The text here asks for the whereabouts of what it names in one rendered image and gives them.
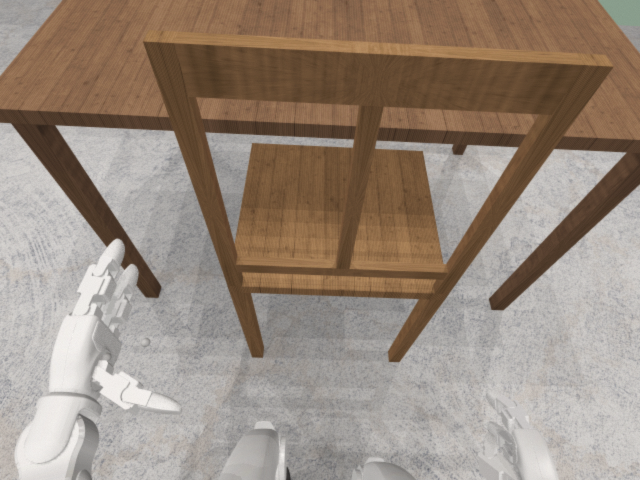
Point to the table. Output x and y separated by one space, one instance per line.
87 66

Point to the right robot hand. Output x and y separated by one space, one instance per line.
526 455

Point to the left robot thigh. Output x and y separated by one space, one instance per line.
261 454

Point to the robot left shin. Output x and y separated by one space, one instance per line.
264 425

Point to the chair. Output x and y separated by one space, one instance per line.
356 222

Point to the left robot hand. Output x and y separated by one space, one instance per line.
91 330

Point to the left robot forearm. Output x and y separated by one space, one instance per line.
61 442

